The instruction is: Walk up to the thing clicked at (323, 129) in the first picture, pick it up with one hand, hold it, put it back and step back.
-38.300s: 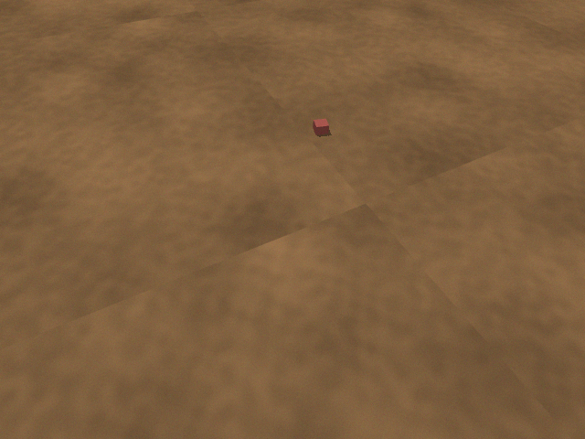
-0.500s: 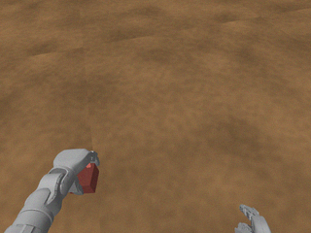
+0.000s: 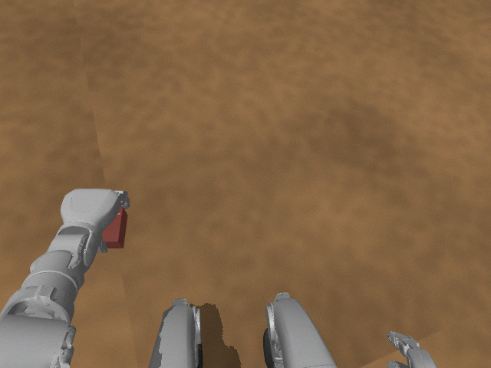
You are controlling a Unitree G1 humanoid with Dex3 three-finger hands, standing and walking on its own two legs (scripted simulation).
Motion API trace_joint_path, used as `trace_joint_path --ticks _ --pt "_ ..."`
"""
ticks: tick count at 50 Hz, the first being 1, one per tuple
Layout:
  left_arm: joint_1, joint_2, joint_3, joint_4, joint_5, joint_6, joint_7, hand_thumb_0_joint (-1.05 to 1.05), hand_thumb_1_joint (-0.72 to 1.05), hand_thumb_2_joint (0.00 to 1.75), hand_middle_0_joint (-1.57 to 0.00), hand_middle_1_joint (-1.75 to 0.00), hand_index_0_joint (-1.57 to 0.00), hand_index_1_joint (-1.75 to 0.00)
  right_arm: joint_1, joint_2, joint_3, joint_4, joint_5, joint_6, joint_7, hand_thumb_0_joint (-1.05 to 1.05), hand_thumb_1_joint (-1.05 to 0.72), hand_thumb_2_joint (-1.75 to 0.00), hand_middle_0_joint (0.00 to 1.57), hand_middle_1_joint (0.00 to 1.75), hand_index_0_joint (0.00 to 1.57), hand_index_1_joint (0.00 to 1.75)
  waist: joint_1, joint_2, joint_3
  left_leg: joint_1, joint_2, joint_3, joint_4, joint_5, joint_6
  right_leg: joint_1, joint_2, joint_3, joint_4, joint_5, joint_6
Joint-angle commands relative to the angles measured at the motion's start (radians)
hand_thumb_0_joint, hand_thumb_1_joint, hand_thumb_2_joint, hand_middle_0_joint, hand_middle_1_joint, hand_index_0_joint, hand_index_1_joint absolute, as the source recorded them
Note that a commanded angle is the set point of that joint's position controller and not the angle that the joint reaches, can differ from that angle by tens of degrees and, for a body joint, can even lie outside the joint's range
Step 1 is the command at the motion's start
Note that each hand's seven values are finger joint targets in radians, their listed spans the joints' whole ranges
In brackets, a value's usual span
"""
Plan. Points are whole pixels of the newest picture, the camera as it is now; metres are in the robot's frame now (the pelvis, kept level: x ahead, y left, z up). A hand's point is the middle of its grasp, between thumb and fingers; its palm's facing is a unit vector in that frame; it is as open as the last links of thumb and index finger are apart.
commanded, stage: crouch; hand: left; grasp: from above
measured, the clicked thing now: (103, 227) +0.39 +0.25 -0.15
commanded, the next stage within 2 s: lower in 1.30 s
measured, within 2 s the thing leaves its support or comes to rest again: neither
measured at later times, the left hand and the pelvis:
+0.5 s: hand (123, 241) +0.42 +0.27 -0.33, palm faces -0.46 +0.02 -0.89, open 9.6 cm; pelvis -0.02 +0.01 -0.18, yaw -3 degrees
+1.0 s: hand (130, 242) +0.44 +0.27 -0.42, palm faces -0.47 +0.01 -0.88, open 9.7 cm; pelvis -0.03 +0.00 -0.25, yaw -5 degrees
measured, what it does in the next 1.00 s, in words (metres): lowers itself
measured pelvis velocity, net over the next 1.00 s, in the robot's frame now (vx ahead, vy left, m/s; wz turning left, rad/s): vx -0.03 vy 0.00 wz -0.09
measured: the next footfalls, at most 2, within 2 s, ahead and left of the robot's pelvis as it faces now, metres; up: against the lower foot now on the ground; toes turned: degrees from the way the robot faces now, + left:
none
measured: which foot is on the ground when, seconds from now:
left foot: down 0.00-1.00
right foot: down 0.00-1.00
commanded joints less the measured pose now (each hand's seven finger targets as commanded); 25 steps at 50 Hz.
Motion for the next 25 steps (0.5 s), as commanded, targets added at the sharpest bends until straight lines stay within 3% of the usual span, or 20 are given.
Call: trace_joint_path --ticks 1,4,8,9,11,12,14,16,19,21,25 --pt "-0.391 0.277 0.100 -0.167 -0.015 0.012 0.049 0.00 0.73 0.67 -1.05 -0.62 -1.09 -0.59 0.097 -0.162 -0.061 -0.059 -0.018 -0.049 -0.011 0.00 -0.90 -0.90 0.20 0.30 0.20 0.30 -0.002 0.113 -0.560 0.200 -0.041 0.028 -0.008 0.139 0.031 0.054 0.019 -0.035 -0.022 0.138 -0.058" --pt "-0.455 0.311 0.116 -0.183 -0.008 0.010 0.040 0.00 0.72 0.68 -1.04 -0.64 -1.08 -0.60 0.102 -0.168 -0.064 -0.051 -0.023 -0.059 -0.013 0.00 -0.90 -0.90 0.20 0.30 0.20 0.30 -0.017 0.155 -0.596 0.152 -0.036 0.007 0.039 0.078 0.023 -0.061 0.018 -0.046 0.055 0.079 -0.063" --pt "-0.411 0.295 0.114 -0.054 -0.013 0.006 0.014 0.00 0.72 0.66 -1.03 -0.62 -1.07 -0.58 0.120 -0.176 -0.061 -0.040 -0.031 -0.072 -0.002 0.00 -0.90 -0.90 0.20 0.30 0.20 0.30 -0.044 0.102 -0.549 0.034 -0.035 -0.021 0.115 -0.003 0.027 -0.196 0.019 -0.065 0.136 0.004 -0.064" --pt "-0.445 0.294 0.112 -0.073 -0.017 -0.004 0.008 0.00 0.71 0.66 -1.02 -0.62 -1.07 -0.58 0.120 -0.172 -0.058 -0.039 -0.035 -0.078 0.003 0.00 -0.90 -0.90 0.20 0.30 0.20 0.30 -0.051 0.121 -0.556 0.005 -0.037 -0.025 0.132 -0.017 0.028 -0.215 0.019 -0.067 0.160 -0.002 -0.065" --pt "-0.456 0.344 0.134 -0.060 -0.011 -0.014 0.004 0.00 0.74 0.66 -1.04 -0.61 -1.09 -0.57 0.125 -0.173 -0.055 -0.038 -0.036 -0.084 0.011 0.00 -0.90 -0.90 0.20 0.30 0.20 0.30 -0.045 0.114 -0.585 -0.046 -0.041 -0.019 0.172 -0.056 0.032 -0.229 0.021 -0.068 0.189 -0.033 -0.068" --pt "-0.441 0.332 0.134 -0.026 -0.012 -0.019 0.000 0.00 0.75 0.66 -1.05 -0.61 -1.09 -0.57 0.129 -0.177 -0.053 -0.033 -0.037 -0.087 0.016 0.00 -0.90 -0.90 0.20 0.30 0.20 0.30 -0.054 0.100 -0.566 -0.073 -0.044 -0.028 0.193 -0.065 0.032 -0.272 0.017 -0.072 0.212 -0.042 -0.067" --pt "-0.478 0.340 0.131 -0.056 -0.008 -0.042 -0.008 0.00 0.77 0.66 -1.06 -0.60 -1.10 -0.56 0.128 -0.175 -0.045 -0.027 -0.042 -0.095 0.028 0.00 -0.90 -0.90 0.20 0.30 0.20 0.30 -0.066 0.126 -0.595 -0.117 -0.045 -0.018 0.244 -0.047 0.035 -0.296 0.018 -0.073 0.253 -0.025 -0.068" --pt "-0.508 0.402 0.169 -0.081 0.004 -0.063 -0.003 0.00 0.80 0.65 -1.08 -0.60 -1.12 -0.55 0.135 -0.182 -0.043 -0.023 -0.046 -0.099 0.035 0.00 -0.90 -0.90 0.20 0.30 0.20 0.30 -0.057 0.140 -0.640 -0.124 -0.046 -0.024 0.285 -0.036 0.034 -0.333 0.019 -0.078 0.294 -0.022 -0.069" --pt "-0.529 0.434 0.193 -0.082 0.024 -0.091 0.014 0.00 0.79 0.64 -1.07 -0.59 -1.12 -0.55 0.145 -0.189 -0.031 -0.009 -0.059 -0.104 0.054 0.00 -0.90 -0.90 0.20 0.30 0.20 0.30 -0.062 0.187 -0.672 -0.126 -0.045 -0.020 0.351 0.027 0.035 -0.386 0.018 -0.083 0.356 0.025 -0.068" --pt "-0.527 0.433 0.198 -0.057 0.042 -0.102 0.025 0.00 0.79 0.62 -1.08 -0.56 -1.12 -0.52 0.158 -0.193 -0.025 -0.002 -0.067 -0.107 0.068 0.00 -0.90 -0.90 0.20 0.30 0.20 0.30 -0.076 0.203 -0.669 -0.120 -0.040 -0.030 0.384 0.071 0.031 -0.428 0.014 -0.092 0.398 0.053 -0.067" --pt "-0.598 0.466 0.217 -0.095 0.063 -0.116 0.048 0.00 0.77 0.57 -1.07 -0.52 -1.12 -0.47 0.166 -0.205 -0.032 0.008 -0.080 -0.108 0.088 0.00 -0.90 -0.90 0.20 0.30 0.20 0.30 -0.069 0.302 -0.739 -0.083 -0.034 -0.021 0.445 0.132 0.024 -0.476 0.016 -0.099 0.460 0.090 -0.070"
